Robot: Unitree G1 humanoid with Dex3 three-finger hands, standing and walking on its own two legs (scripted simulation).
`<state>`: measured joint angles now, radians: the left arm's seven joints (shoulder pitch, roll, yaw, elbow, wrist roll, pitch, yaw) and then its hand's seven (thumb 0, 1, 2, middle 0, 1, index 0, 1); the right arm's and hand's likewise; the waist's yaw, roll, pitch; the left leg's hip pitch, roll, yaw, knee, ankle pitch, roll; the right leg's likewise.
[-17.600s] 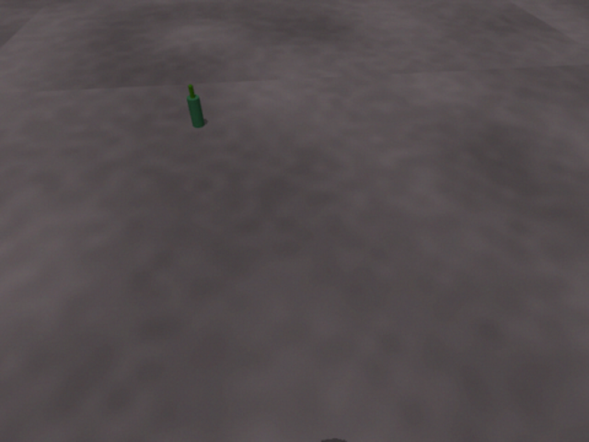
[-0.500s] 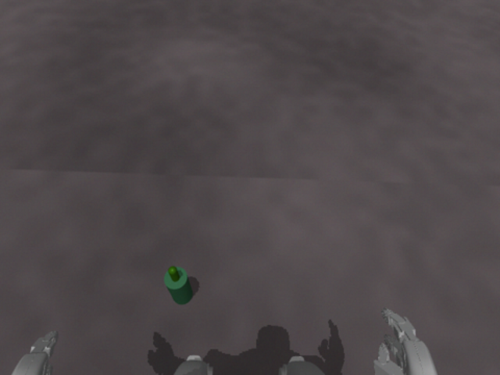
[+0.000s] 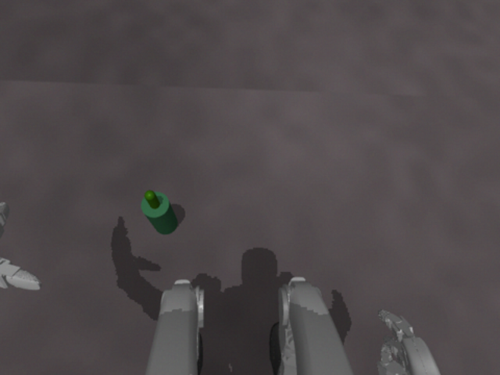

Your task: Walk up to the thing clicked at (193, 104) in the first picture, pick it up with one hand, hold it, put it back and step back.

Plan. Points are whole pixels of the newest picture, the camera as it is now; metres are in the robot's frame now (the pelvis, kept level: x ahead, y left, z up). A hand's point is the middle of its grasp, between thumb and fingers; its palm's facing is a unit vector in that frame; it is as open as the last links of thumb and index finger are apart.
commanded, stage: go down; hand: left
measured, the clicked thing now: (158, 210) +0.49 +0.22 -0.41
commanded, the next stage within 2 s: approach in 1.22 s
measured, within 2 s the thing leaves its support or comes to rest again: neither
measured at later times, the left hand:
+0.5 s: hand (18, 212) +0.39 +0.38 -0.09, palm faces +0.15 -0.98 -0.11, open 17.4 cm
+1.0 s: hand (18, 202) +0.41 +0.40 -0.11, palm faces +0.14 -0.99 -0.08, open 17.4 cm
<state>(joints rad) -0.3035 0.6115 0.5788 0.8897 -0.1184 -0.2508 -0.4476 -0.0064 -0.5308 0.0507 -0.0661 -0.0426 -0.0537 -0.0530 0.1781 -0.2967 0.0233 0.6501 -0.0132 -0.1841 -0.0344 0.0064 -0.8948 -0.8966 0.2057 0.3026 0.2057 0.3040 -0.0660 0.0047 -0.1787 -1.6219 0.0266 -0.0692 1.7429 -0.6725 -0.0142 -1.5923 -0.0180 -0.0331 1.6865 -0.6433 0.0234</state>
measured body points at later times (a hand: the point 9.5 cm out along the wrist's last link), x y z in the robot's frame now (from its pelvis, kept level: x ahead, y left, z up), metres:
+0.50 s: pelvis -0.03 +0.00 -0.09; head +0.18 +0.05 +0.31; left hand +0.37 +0.43 -0.09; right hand +0.10 -0.29 -0.19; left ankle +0.05 +0.12 -0.51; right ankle +0.06 -0.14 -0.51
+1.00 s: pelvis -0.04 +0.00 -0.13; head +0.18 +0.07 +0.26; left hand +0.40 +0.45 -0.10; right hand +0.07 -0.28 -0.23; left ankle +0.05 +0.12 -0.51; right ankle +0.06 -0.14 -0.51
